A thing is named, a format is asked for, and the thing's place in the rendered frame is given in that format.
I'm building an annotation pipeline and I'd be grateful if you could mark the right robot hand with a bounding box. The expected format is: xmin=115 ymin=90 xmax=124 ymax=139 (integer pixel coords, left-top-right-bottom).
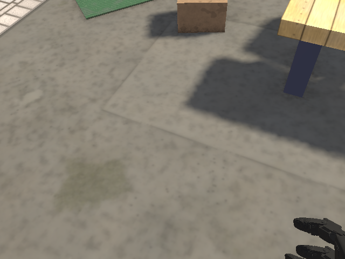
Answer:
xmin=285 ymin=217 xmax=345 ymax=259

